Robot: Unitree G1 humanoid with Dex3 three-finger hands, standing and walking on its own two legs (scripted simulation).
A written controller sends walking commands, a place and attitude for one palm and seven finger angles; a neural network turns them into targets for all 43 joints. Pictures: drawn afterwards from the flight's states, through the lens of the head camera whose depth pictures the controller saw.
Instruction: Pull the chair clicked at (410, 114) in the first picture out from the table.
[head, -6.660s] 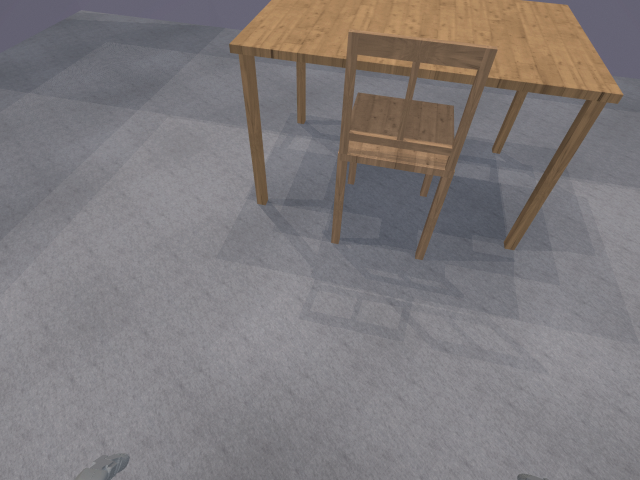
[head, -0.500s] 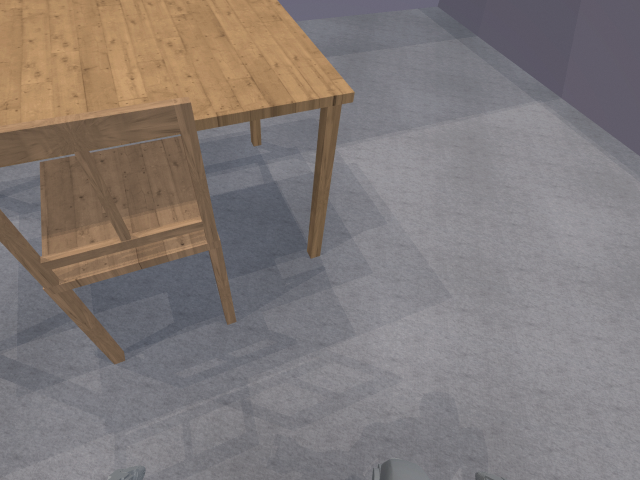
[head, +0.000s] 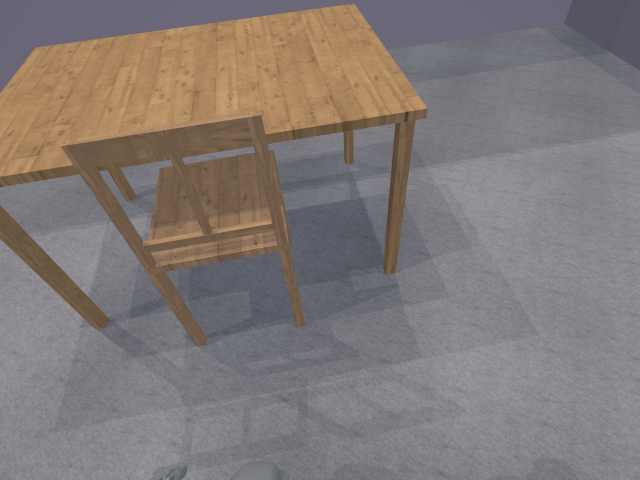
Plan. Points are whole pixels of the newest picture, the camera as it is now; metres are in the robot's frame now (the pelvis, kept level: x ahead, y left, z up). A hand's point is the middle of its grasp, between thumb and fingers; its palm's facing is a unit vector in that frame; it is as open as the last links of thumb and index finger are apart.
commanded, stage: turn to face it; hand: left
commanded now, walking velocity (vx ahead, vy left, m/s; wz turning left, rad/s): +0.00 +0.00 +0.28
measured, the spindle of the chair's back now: (192, 196) +0.71 +0.32 -0.11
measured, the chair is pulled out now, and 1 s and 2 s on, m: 0.00 0.00 0.00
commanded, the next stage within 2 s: take the last steps up to it in 0.14 s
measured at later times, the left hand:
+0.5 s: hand out of the picture -0.05 +0.26 -0.18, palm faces +0.18 -0.97 -0.18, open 7.4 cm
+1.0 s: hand out of the picture +0.13 +0.18 -0.15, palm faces +0.19 -0.95 -0.24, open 7.2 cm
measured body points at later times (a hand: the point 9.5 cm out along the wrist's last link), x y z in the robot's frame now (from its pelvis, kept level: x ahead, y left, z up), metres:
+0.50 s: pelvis -0.02 +0.07 +0.00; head -0.03 +0.09 +0.45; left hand -0.06 +0.31 -0.16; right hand +0.09 -0.16 -0.12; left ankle -0.03 +0.14 -0.74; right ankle +0.00 -0.09 -0.66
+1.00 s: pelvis +0.09 -0.02 +0.00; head +0.09 -0.04 +0.45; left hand +0.12 +0.23 -0.14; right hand +0.05 -0.24 -0.17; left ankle +0.04 +0.12 -0.66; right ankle +0.11 -0.08 -0.74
